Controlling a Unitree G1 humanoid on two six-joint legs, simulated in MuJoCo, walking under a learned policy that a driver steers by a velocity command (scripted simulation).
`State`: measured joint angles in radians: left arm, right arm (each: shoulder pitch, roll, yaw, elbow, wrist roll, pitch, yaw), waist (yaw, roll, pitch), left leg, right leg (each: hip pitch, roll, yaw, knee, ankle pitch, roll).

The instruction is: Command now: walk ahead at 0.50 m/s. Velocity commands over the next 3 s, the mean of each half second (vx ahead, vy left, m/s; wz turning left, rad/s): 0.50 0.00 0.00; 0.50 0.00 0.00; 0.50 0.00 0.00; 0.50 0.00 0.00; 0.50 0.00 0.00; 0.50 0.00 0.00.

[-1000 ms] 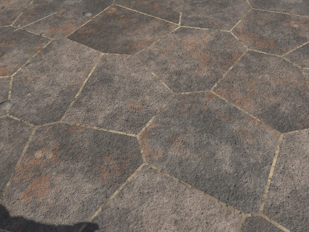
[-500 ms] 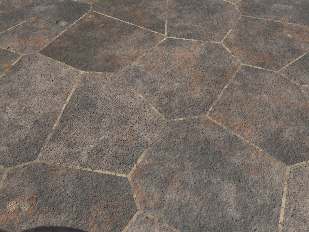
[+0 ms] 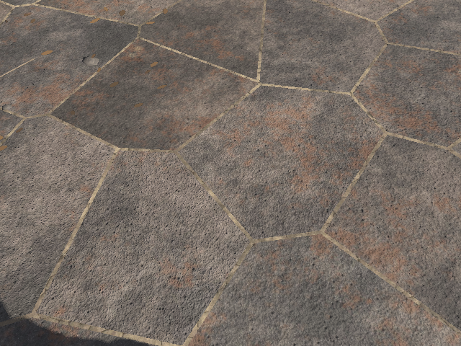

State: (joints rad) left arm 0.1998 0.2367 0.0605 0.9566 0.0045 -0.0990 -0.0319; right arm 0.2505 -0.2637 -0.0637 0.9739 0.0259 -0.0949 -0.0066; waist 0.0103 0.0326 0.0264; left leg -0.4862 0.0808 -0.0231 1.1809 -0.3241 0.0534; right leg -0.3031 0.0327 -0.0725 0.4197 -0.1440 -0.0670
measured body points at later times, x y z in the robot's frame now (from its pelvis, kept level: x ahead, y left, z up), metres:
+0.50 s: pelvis +0.29 +0.06 -0.01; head +0.32 +0.07 +0.44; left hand +0.30 +0.33 -0.16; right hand +0.43 -0.20 -0.13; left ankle +0.37 +0.15 -0.74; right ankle +0.14 -0.08 -0.64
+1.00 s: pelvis +0.57 +0.01 -0.02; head +0.61 +0.00 +0.43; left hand +0.76 +0.26 -0.12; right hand +0.55 -0.26 -0.16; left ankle +0.39 +0.15 -0.69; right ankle +0.68 -0.08 -0.74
